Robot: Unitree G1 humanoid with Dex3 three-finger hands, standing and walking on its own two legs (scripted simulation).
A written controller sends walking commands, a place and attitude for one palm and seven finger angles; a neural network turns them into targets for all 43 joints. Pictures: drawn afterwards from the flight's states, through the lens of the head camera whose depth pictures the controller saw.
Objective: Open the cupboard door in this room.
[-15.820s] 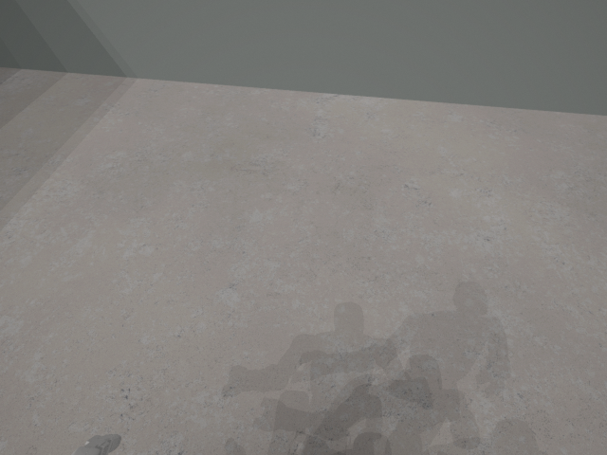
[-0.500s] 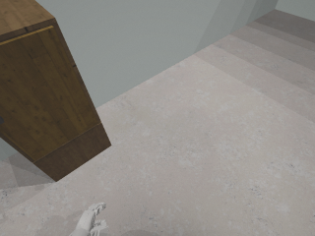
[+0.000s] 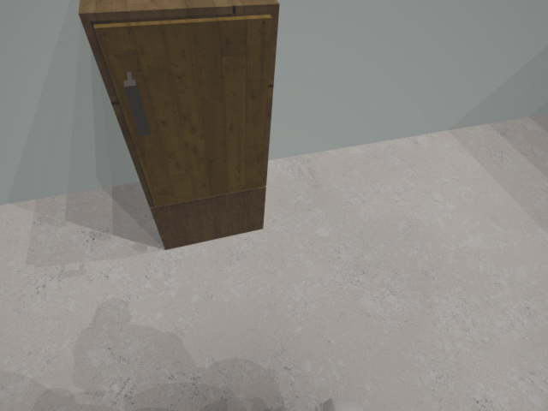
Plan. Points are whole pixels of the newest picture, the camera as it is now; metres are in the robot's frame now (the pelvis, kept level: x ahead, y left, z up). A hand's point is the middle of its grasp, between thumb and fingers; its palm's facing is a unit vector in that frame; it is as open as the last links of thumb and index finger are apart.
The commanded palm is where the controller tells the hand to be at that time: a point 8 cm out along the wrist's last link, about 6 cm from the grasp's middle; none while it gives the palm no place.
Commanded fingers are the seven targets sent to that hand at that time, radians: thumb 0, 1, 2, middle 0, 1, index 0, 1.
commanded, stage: turn to face it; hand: left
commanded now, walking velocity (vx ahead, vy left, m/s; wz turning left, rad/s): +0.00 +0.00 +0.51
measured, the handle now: (137, 104) +0.76 +0.38 -0.03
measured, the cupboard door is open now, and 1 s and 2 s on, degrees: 0 0 0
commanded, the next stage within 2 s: take the last steps up to it in 0.40 s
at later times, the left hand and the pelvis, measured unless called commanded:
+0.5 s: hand out of the picture -0.04 +0.13 -0.15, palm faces +0.26 -0.93 -0.25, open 7.4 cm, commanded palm none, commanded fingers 0.00 0.90 0.90 -0.20 -0.30 -0.20 -0.30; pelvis -0.04 -0.06 +0.00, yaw +15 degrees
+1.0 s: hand out of the picture +0.00 +0.18 -0.17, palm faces +0.28 -0.94 -0.20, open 7.4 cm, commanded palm none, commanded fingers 0.00 0.90 0.90 -0.20 -0.30 -0.20 -0.30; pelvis +0.01 -0.02 +0.00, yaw +17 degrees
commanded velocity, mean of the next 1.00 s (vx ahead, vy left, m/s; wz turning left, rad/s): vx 0.16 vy -0.03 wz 0.16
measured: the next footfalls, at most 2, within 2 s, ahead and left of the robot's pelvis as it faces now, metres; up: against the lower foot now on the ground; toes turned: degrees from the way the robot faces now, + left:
right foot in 0.28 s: +0.02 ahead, -0.16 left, +0.00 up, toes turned +8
left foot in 0.66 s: -0.08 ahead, +0.08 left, +0.00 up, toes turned +21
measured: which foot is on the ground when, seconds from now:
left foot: down 0.00-0.26, up 0.28-0.64, down 0.66-1.00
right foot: up 0.00-0.26, down 0.28-0.66, up 0.68-1.00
